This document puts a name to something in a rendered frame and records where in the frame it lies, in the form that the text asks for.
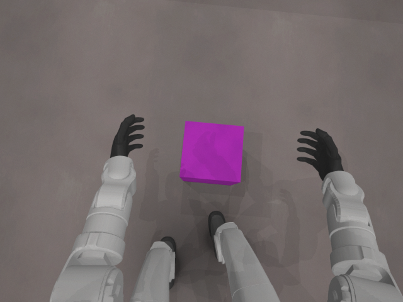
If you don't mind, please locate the left robot hand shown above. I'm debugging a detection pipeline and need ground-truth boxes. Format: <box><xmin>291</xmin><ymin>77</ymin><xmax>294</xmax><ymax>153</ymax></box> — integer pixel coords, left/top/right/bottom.
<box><xmin>110</xmin><ymin>114</ymin><xmax>145</xmax><ymax>158</ymax></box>

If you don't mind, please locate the right robot forearm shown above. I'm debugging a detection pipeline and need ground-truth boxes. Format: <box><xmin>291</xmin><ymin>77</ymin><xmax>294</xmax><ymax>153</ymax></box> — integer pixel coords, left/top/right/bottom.
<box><xmin>321</xmin><ymin>171</ymin><xmax>403</xmax><ymax>298</ymax></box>

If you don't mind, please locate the carton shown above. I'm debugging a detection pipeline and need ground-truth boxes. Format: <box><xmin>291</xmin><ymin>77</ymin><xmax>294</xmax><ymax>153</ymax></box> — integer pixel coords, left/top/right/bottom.
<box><xmin>179</xmin><ymin>121</ymin><xmax>244</xmax><ymax>186</ymax></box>

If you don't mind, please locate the robot right upper arm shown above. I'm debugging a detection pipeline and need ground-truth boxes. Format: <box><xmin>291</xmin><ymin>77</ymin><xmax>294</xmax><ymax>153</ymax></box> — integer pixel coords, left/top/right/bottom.
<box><xmin>327</xmin><ymin>274</ymin><xmax>403</xmax><ymax>302</ymax></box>

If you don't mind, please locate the robot left upper arm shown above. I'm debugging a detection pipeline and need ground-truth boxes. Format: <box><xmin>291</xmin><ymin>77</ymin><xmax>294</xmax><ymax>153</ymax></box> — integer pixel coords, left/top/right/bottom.
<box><xmin>52</xmin><ymin>266</ymin><xmax>123</xmax><ymax>302</ymax></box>

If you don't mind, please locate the robot right foot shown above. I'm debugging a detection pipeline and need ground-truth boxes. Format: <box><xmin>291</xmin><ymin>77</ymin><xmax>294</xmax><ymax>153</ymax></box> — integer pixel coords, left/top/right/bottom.
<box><xmin>208</xmin><ymin>211</ymin><xmax>225</xmax><ymax>259</ymax></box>

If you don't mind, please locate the right robot hand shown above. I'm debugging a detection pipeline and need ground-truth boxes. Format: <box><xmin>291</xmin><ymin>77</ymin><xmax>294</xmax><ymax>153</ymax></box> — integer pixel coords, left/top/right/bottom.
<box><xmin>297</xmin><ymin>128</ymin><xmax>344</xmax><ymax>181</ymax></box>

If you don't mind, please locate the left robot forearm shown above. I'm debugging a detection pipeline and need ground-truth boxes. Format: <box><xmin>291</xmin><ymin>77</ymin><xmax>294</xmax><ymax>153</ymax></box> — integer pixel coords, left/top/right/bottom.
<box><xmin>49</xmin><ymin>156</ymin><xmax>137</xmax><ymax>302</ymax></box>

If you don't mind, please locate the robot right shin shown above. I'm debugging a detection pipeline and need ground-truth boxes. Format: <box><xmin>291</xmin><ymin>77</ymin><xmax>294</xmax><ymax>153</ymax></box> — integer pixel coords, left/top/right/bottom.
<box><xmin>215</xmin><ymin>222</ymin><xmax>243</xmax><ymax>235</ymax></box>

